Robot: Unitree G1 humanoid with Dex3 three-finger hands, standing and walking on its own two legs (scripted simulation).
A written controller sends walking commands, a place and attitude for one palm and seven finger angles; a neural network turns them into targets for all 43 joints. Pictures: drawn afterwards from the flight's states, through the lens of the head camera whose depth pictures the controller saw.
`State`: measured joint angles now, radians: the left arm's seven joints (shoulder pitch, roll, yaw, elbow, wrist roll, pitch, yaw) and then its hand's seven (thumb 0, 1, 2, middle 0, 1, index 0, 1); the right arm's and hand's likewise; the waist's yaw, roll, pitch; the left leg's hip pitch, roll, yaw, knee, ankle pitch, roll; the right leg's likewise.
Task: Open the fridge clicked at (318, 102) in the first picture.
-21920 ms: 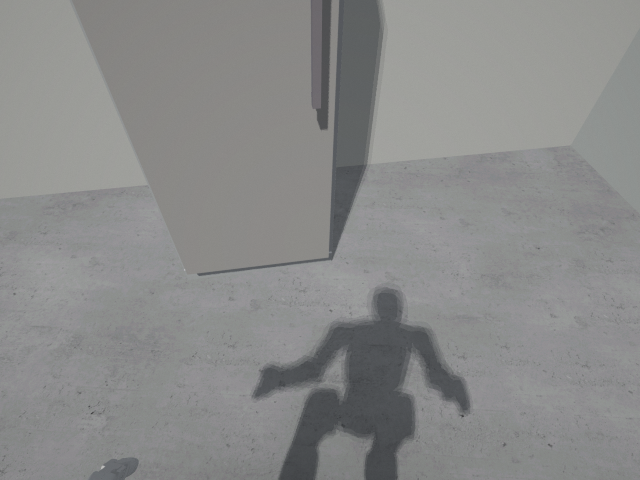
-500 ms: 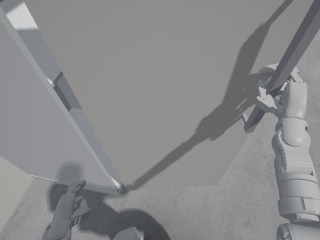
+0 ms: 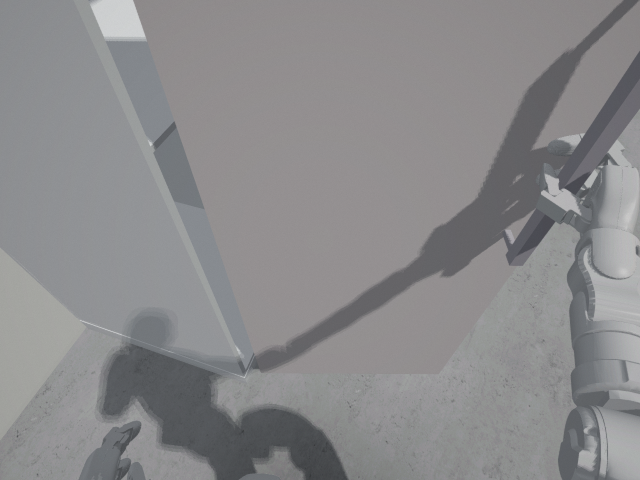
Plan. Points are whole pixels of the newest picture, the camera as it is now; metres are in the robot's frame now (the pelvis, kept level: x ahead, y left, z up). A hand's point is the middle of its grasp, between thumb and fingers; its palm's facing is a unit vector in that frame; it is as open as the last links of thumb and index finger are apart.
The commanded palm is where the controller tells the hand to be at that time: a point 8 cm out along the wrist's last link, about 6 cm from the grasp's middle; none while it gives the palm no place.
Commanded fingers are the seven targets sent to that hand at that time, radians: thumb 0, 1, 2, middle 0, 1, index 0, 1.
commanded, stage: stop walking and hold the door back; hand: right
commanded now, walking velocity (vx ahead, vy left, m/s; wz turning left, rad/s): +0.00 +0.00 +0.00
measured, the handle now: (573, 153) +0.48 -0.23 +0.18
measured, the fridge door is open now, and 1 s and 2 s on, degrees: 72 74 71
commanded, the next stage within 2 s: loosen the grip on the handle in 0.34 s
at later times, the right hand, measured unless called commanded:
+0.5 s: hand (558, 212) +0.41 -0.21 +0.14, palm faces +0.13 +0.96 -0.25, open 5.8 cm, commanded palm +0.37 -0.27 +0.14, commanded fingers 0.00 -0.42 -0.67 0.45 1.40 0.45 1.40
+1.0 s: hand (552, 212) +0.42 -0.21 +0.13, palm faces +0.15 +0.97 -0.21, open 13.9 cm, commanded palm +0.39 -0.27 +0.14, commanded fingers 0.00 0.55 -0.20 0.25 1.15 0.25 1.15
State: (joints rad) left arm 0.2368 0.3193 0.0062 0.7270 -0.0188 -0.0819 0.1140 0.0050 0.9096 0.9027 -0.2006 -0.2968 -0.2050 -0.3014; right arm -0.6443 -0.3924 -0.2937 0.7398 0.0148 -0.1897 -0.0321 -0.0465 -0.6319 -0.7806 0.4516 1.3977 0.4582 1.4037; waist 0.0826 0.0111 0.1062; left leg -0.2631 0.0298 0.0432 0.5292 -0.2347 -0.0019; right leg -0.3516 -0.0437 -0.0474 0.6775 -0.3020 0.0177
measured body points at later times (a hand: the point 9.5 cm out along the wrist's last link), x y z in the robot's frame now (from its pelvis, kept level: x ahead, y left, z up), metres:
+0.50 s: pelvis -0.01 -0.02 +0.00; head +0.02 -0.03 +0.45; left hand +0.13 +0.21 -0.10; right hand +0.40 -0.27 +0.15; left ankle +0.00 +0.11 -0.73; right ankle +0.04 -0.13 -0.73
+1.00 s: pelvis -0.01 +0.00 -0.02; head +0.03 +0.00 +0.43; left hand +0.04 +0.28 -0.12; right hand +0.41 -0.27 +0.14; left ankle +0.00 +0.11 -0.73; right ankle +0.04 -0.12 -0.73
